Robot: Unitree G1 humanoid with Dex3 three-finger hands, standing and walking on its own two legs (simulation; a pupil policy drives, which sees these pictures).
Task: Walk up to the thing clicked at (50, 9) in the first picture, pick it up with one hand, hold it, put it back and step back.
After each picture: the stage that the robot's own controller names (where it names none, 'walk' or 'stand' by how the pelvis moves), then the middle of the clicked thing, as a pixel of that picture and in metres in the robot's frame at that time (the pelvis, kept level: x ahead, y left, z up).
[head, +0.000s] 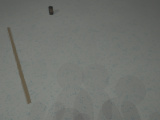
stand; (51, 10) +2.14 +0.45 -0.72
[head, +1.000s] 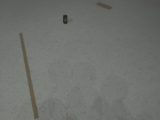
walk; (65, 19) +2.03 +0.18 -0.71
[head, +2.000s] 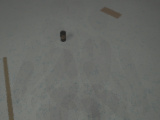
walk; (63, 36) +1.39 +0.12 -0.72
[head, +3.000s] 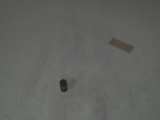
walk; (63, 85) +0.84 +0.16 -0.70
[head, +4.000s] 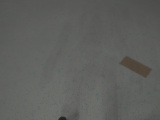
walk; out of the picture +0.47 +0.22 -0.71
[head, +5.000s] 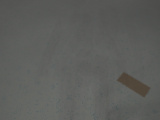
stand; out of the picture +0.32 +0.19 -0.72
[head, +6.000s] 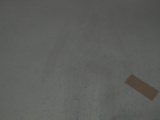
stand; out of the picture +0.32 +0.16 -0.72
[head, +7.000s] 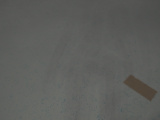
stand; out of the picture +0.33 +0.18 -0.73
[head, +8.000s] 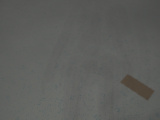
stand; out of the picture +0.32 +0.20 -0.73
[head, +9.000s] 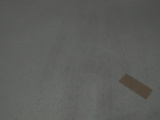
stand; out of the picture +0.31 +0.20 -0.73
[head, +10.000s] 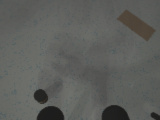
go down; (41, 96) +0.36 +0.21 -0.48
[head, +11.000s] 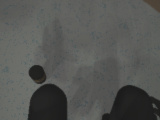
go down; (38, 75) +0.40 +0.22 -0.32
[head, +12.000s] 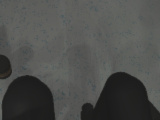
close in; (1, 67) +0.39 +0.24 -0.24
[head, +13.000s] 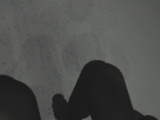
close; out of the picture +0.39 +0.26 -0.22
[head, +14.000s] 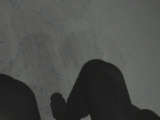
close; out of the picture +0.39 +0.27 -0.22
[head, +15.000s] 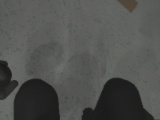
lift; out of the picture +0.32 +0.26 -0.13
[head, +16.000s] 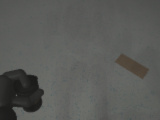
hold; (29, 94) +0.32 +0.18 +0.02
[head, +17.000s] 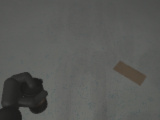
hold; (35, 96) +0.32 +0.17 +0.00
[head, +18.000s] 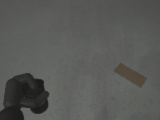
hold; (36, 96) +0.32 +0.17 +0.00
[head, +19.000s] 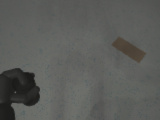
crouch; (27, 90) +0.34 +0.19 -0.05
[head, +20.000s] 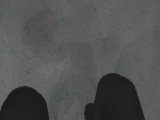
lower; out of the picture +0.46 +0.27 -0.10
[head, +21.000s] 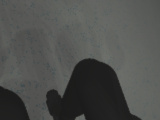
lower; out of the picture +0.42 +0.28 -0.23
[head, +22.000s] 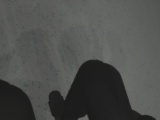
lower; out of the picture +0.41 +0.28 -0.22
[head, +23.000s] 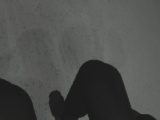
lower; out of the picture +0.41 +0.28 -0.23
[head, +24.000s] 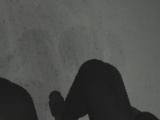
lower; out of the picture +0.41 +0.28 -0.23
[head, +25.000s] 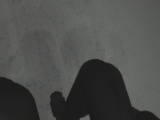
open; out of the picture +0.40 +0.26 -0.23
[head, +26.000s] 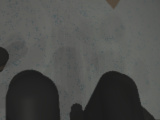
stand; out of the picture +0.40 +0.23 -0.24
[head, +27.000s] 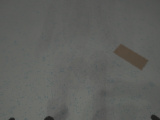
stand; out of the picture +0.36 +0.19 -0.60
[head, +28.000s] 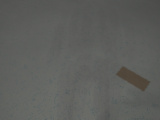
stand; out of the picture +0.34 +0.18 -0.67
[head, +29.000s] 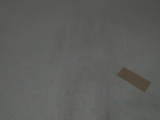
stand; out of the picture +0.34 +0.19 -0.67
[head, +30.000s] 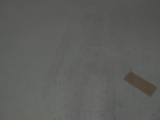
stand; out of the picture +0.36 +0.18 -0.72
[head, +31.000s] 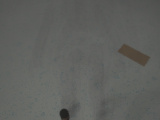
walk; (64, 115) +0.43 +0.15 -0.70
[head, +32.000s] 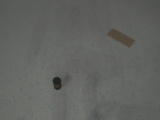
walk; (57, 83) +0.69 +0.17 -0.70
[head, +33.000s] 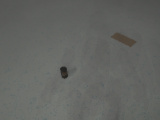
stand; (64, 72) +0.98 +0.25 -0.71
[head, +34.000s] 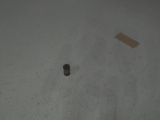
stand; (66, 70) +0.99 +0.16 -0.72
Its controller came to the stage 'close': yes
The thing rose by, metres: 0.71
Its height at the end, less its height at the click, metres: +0.00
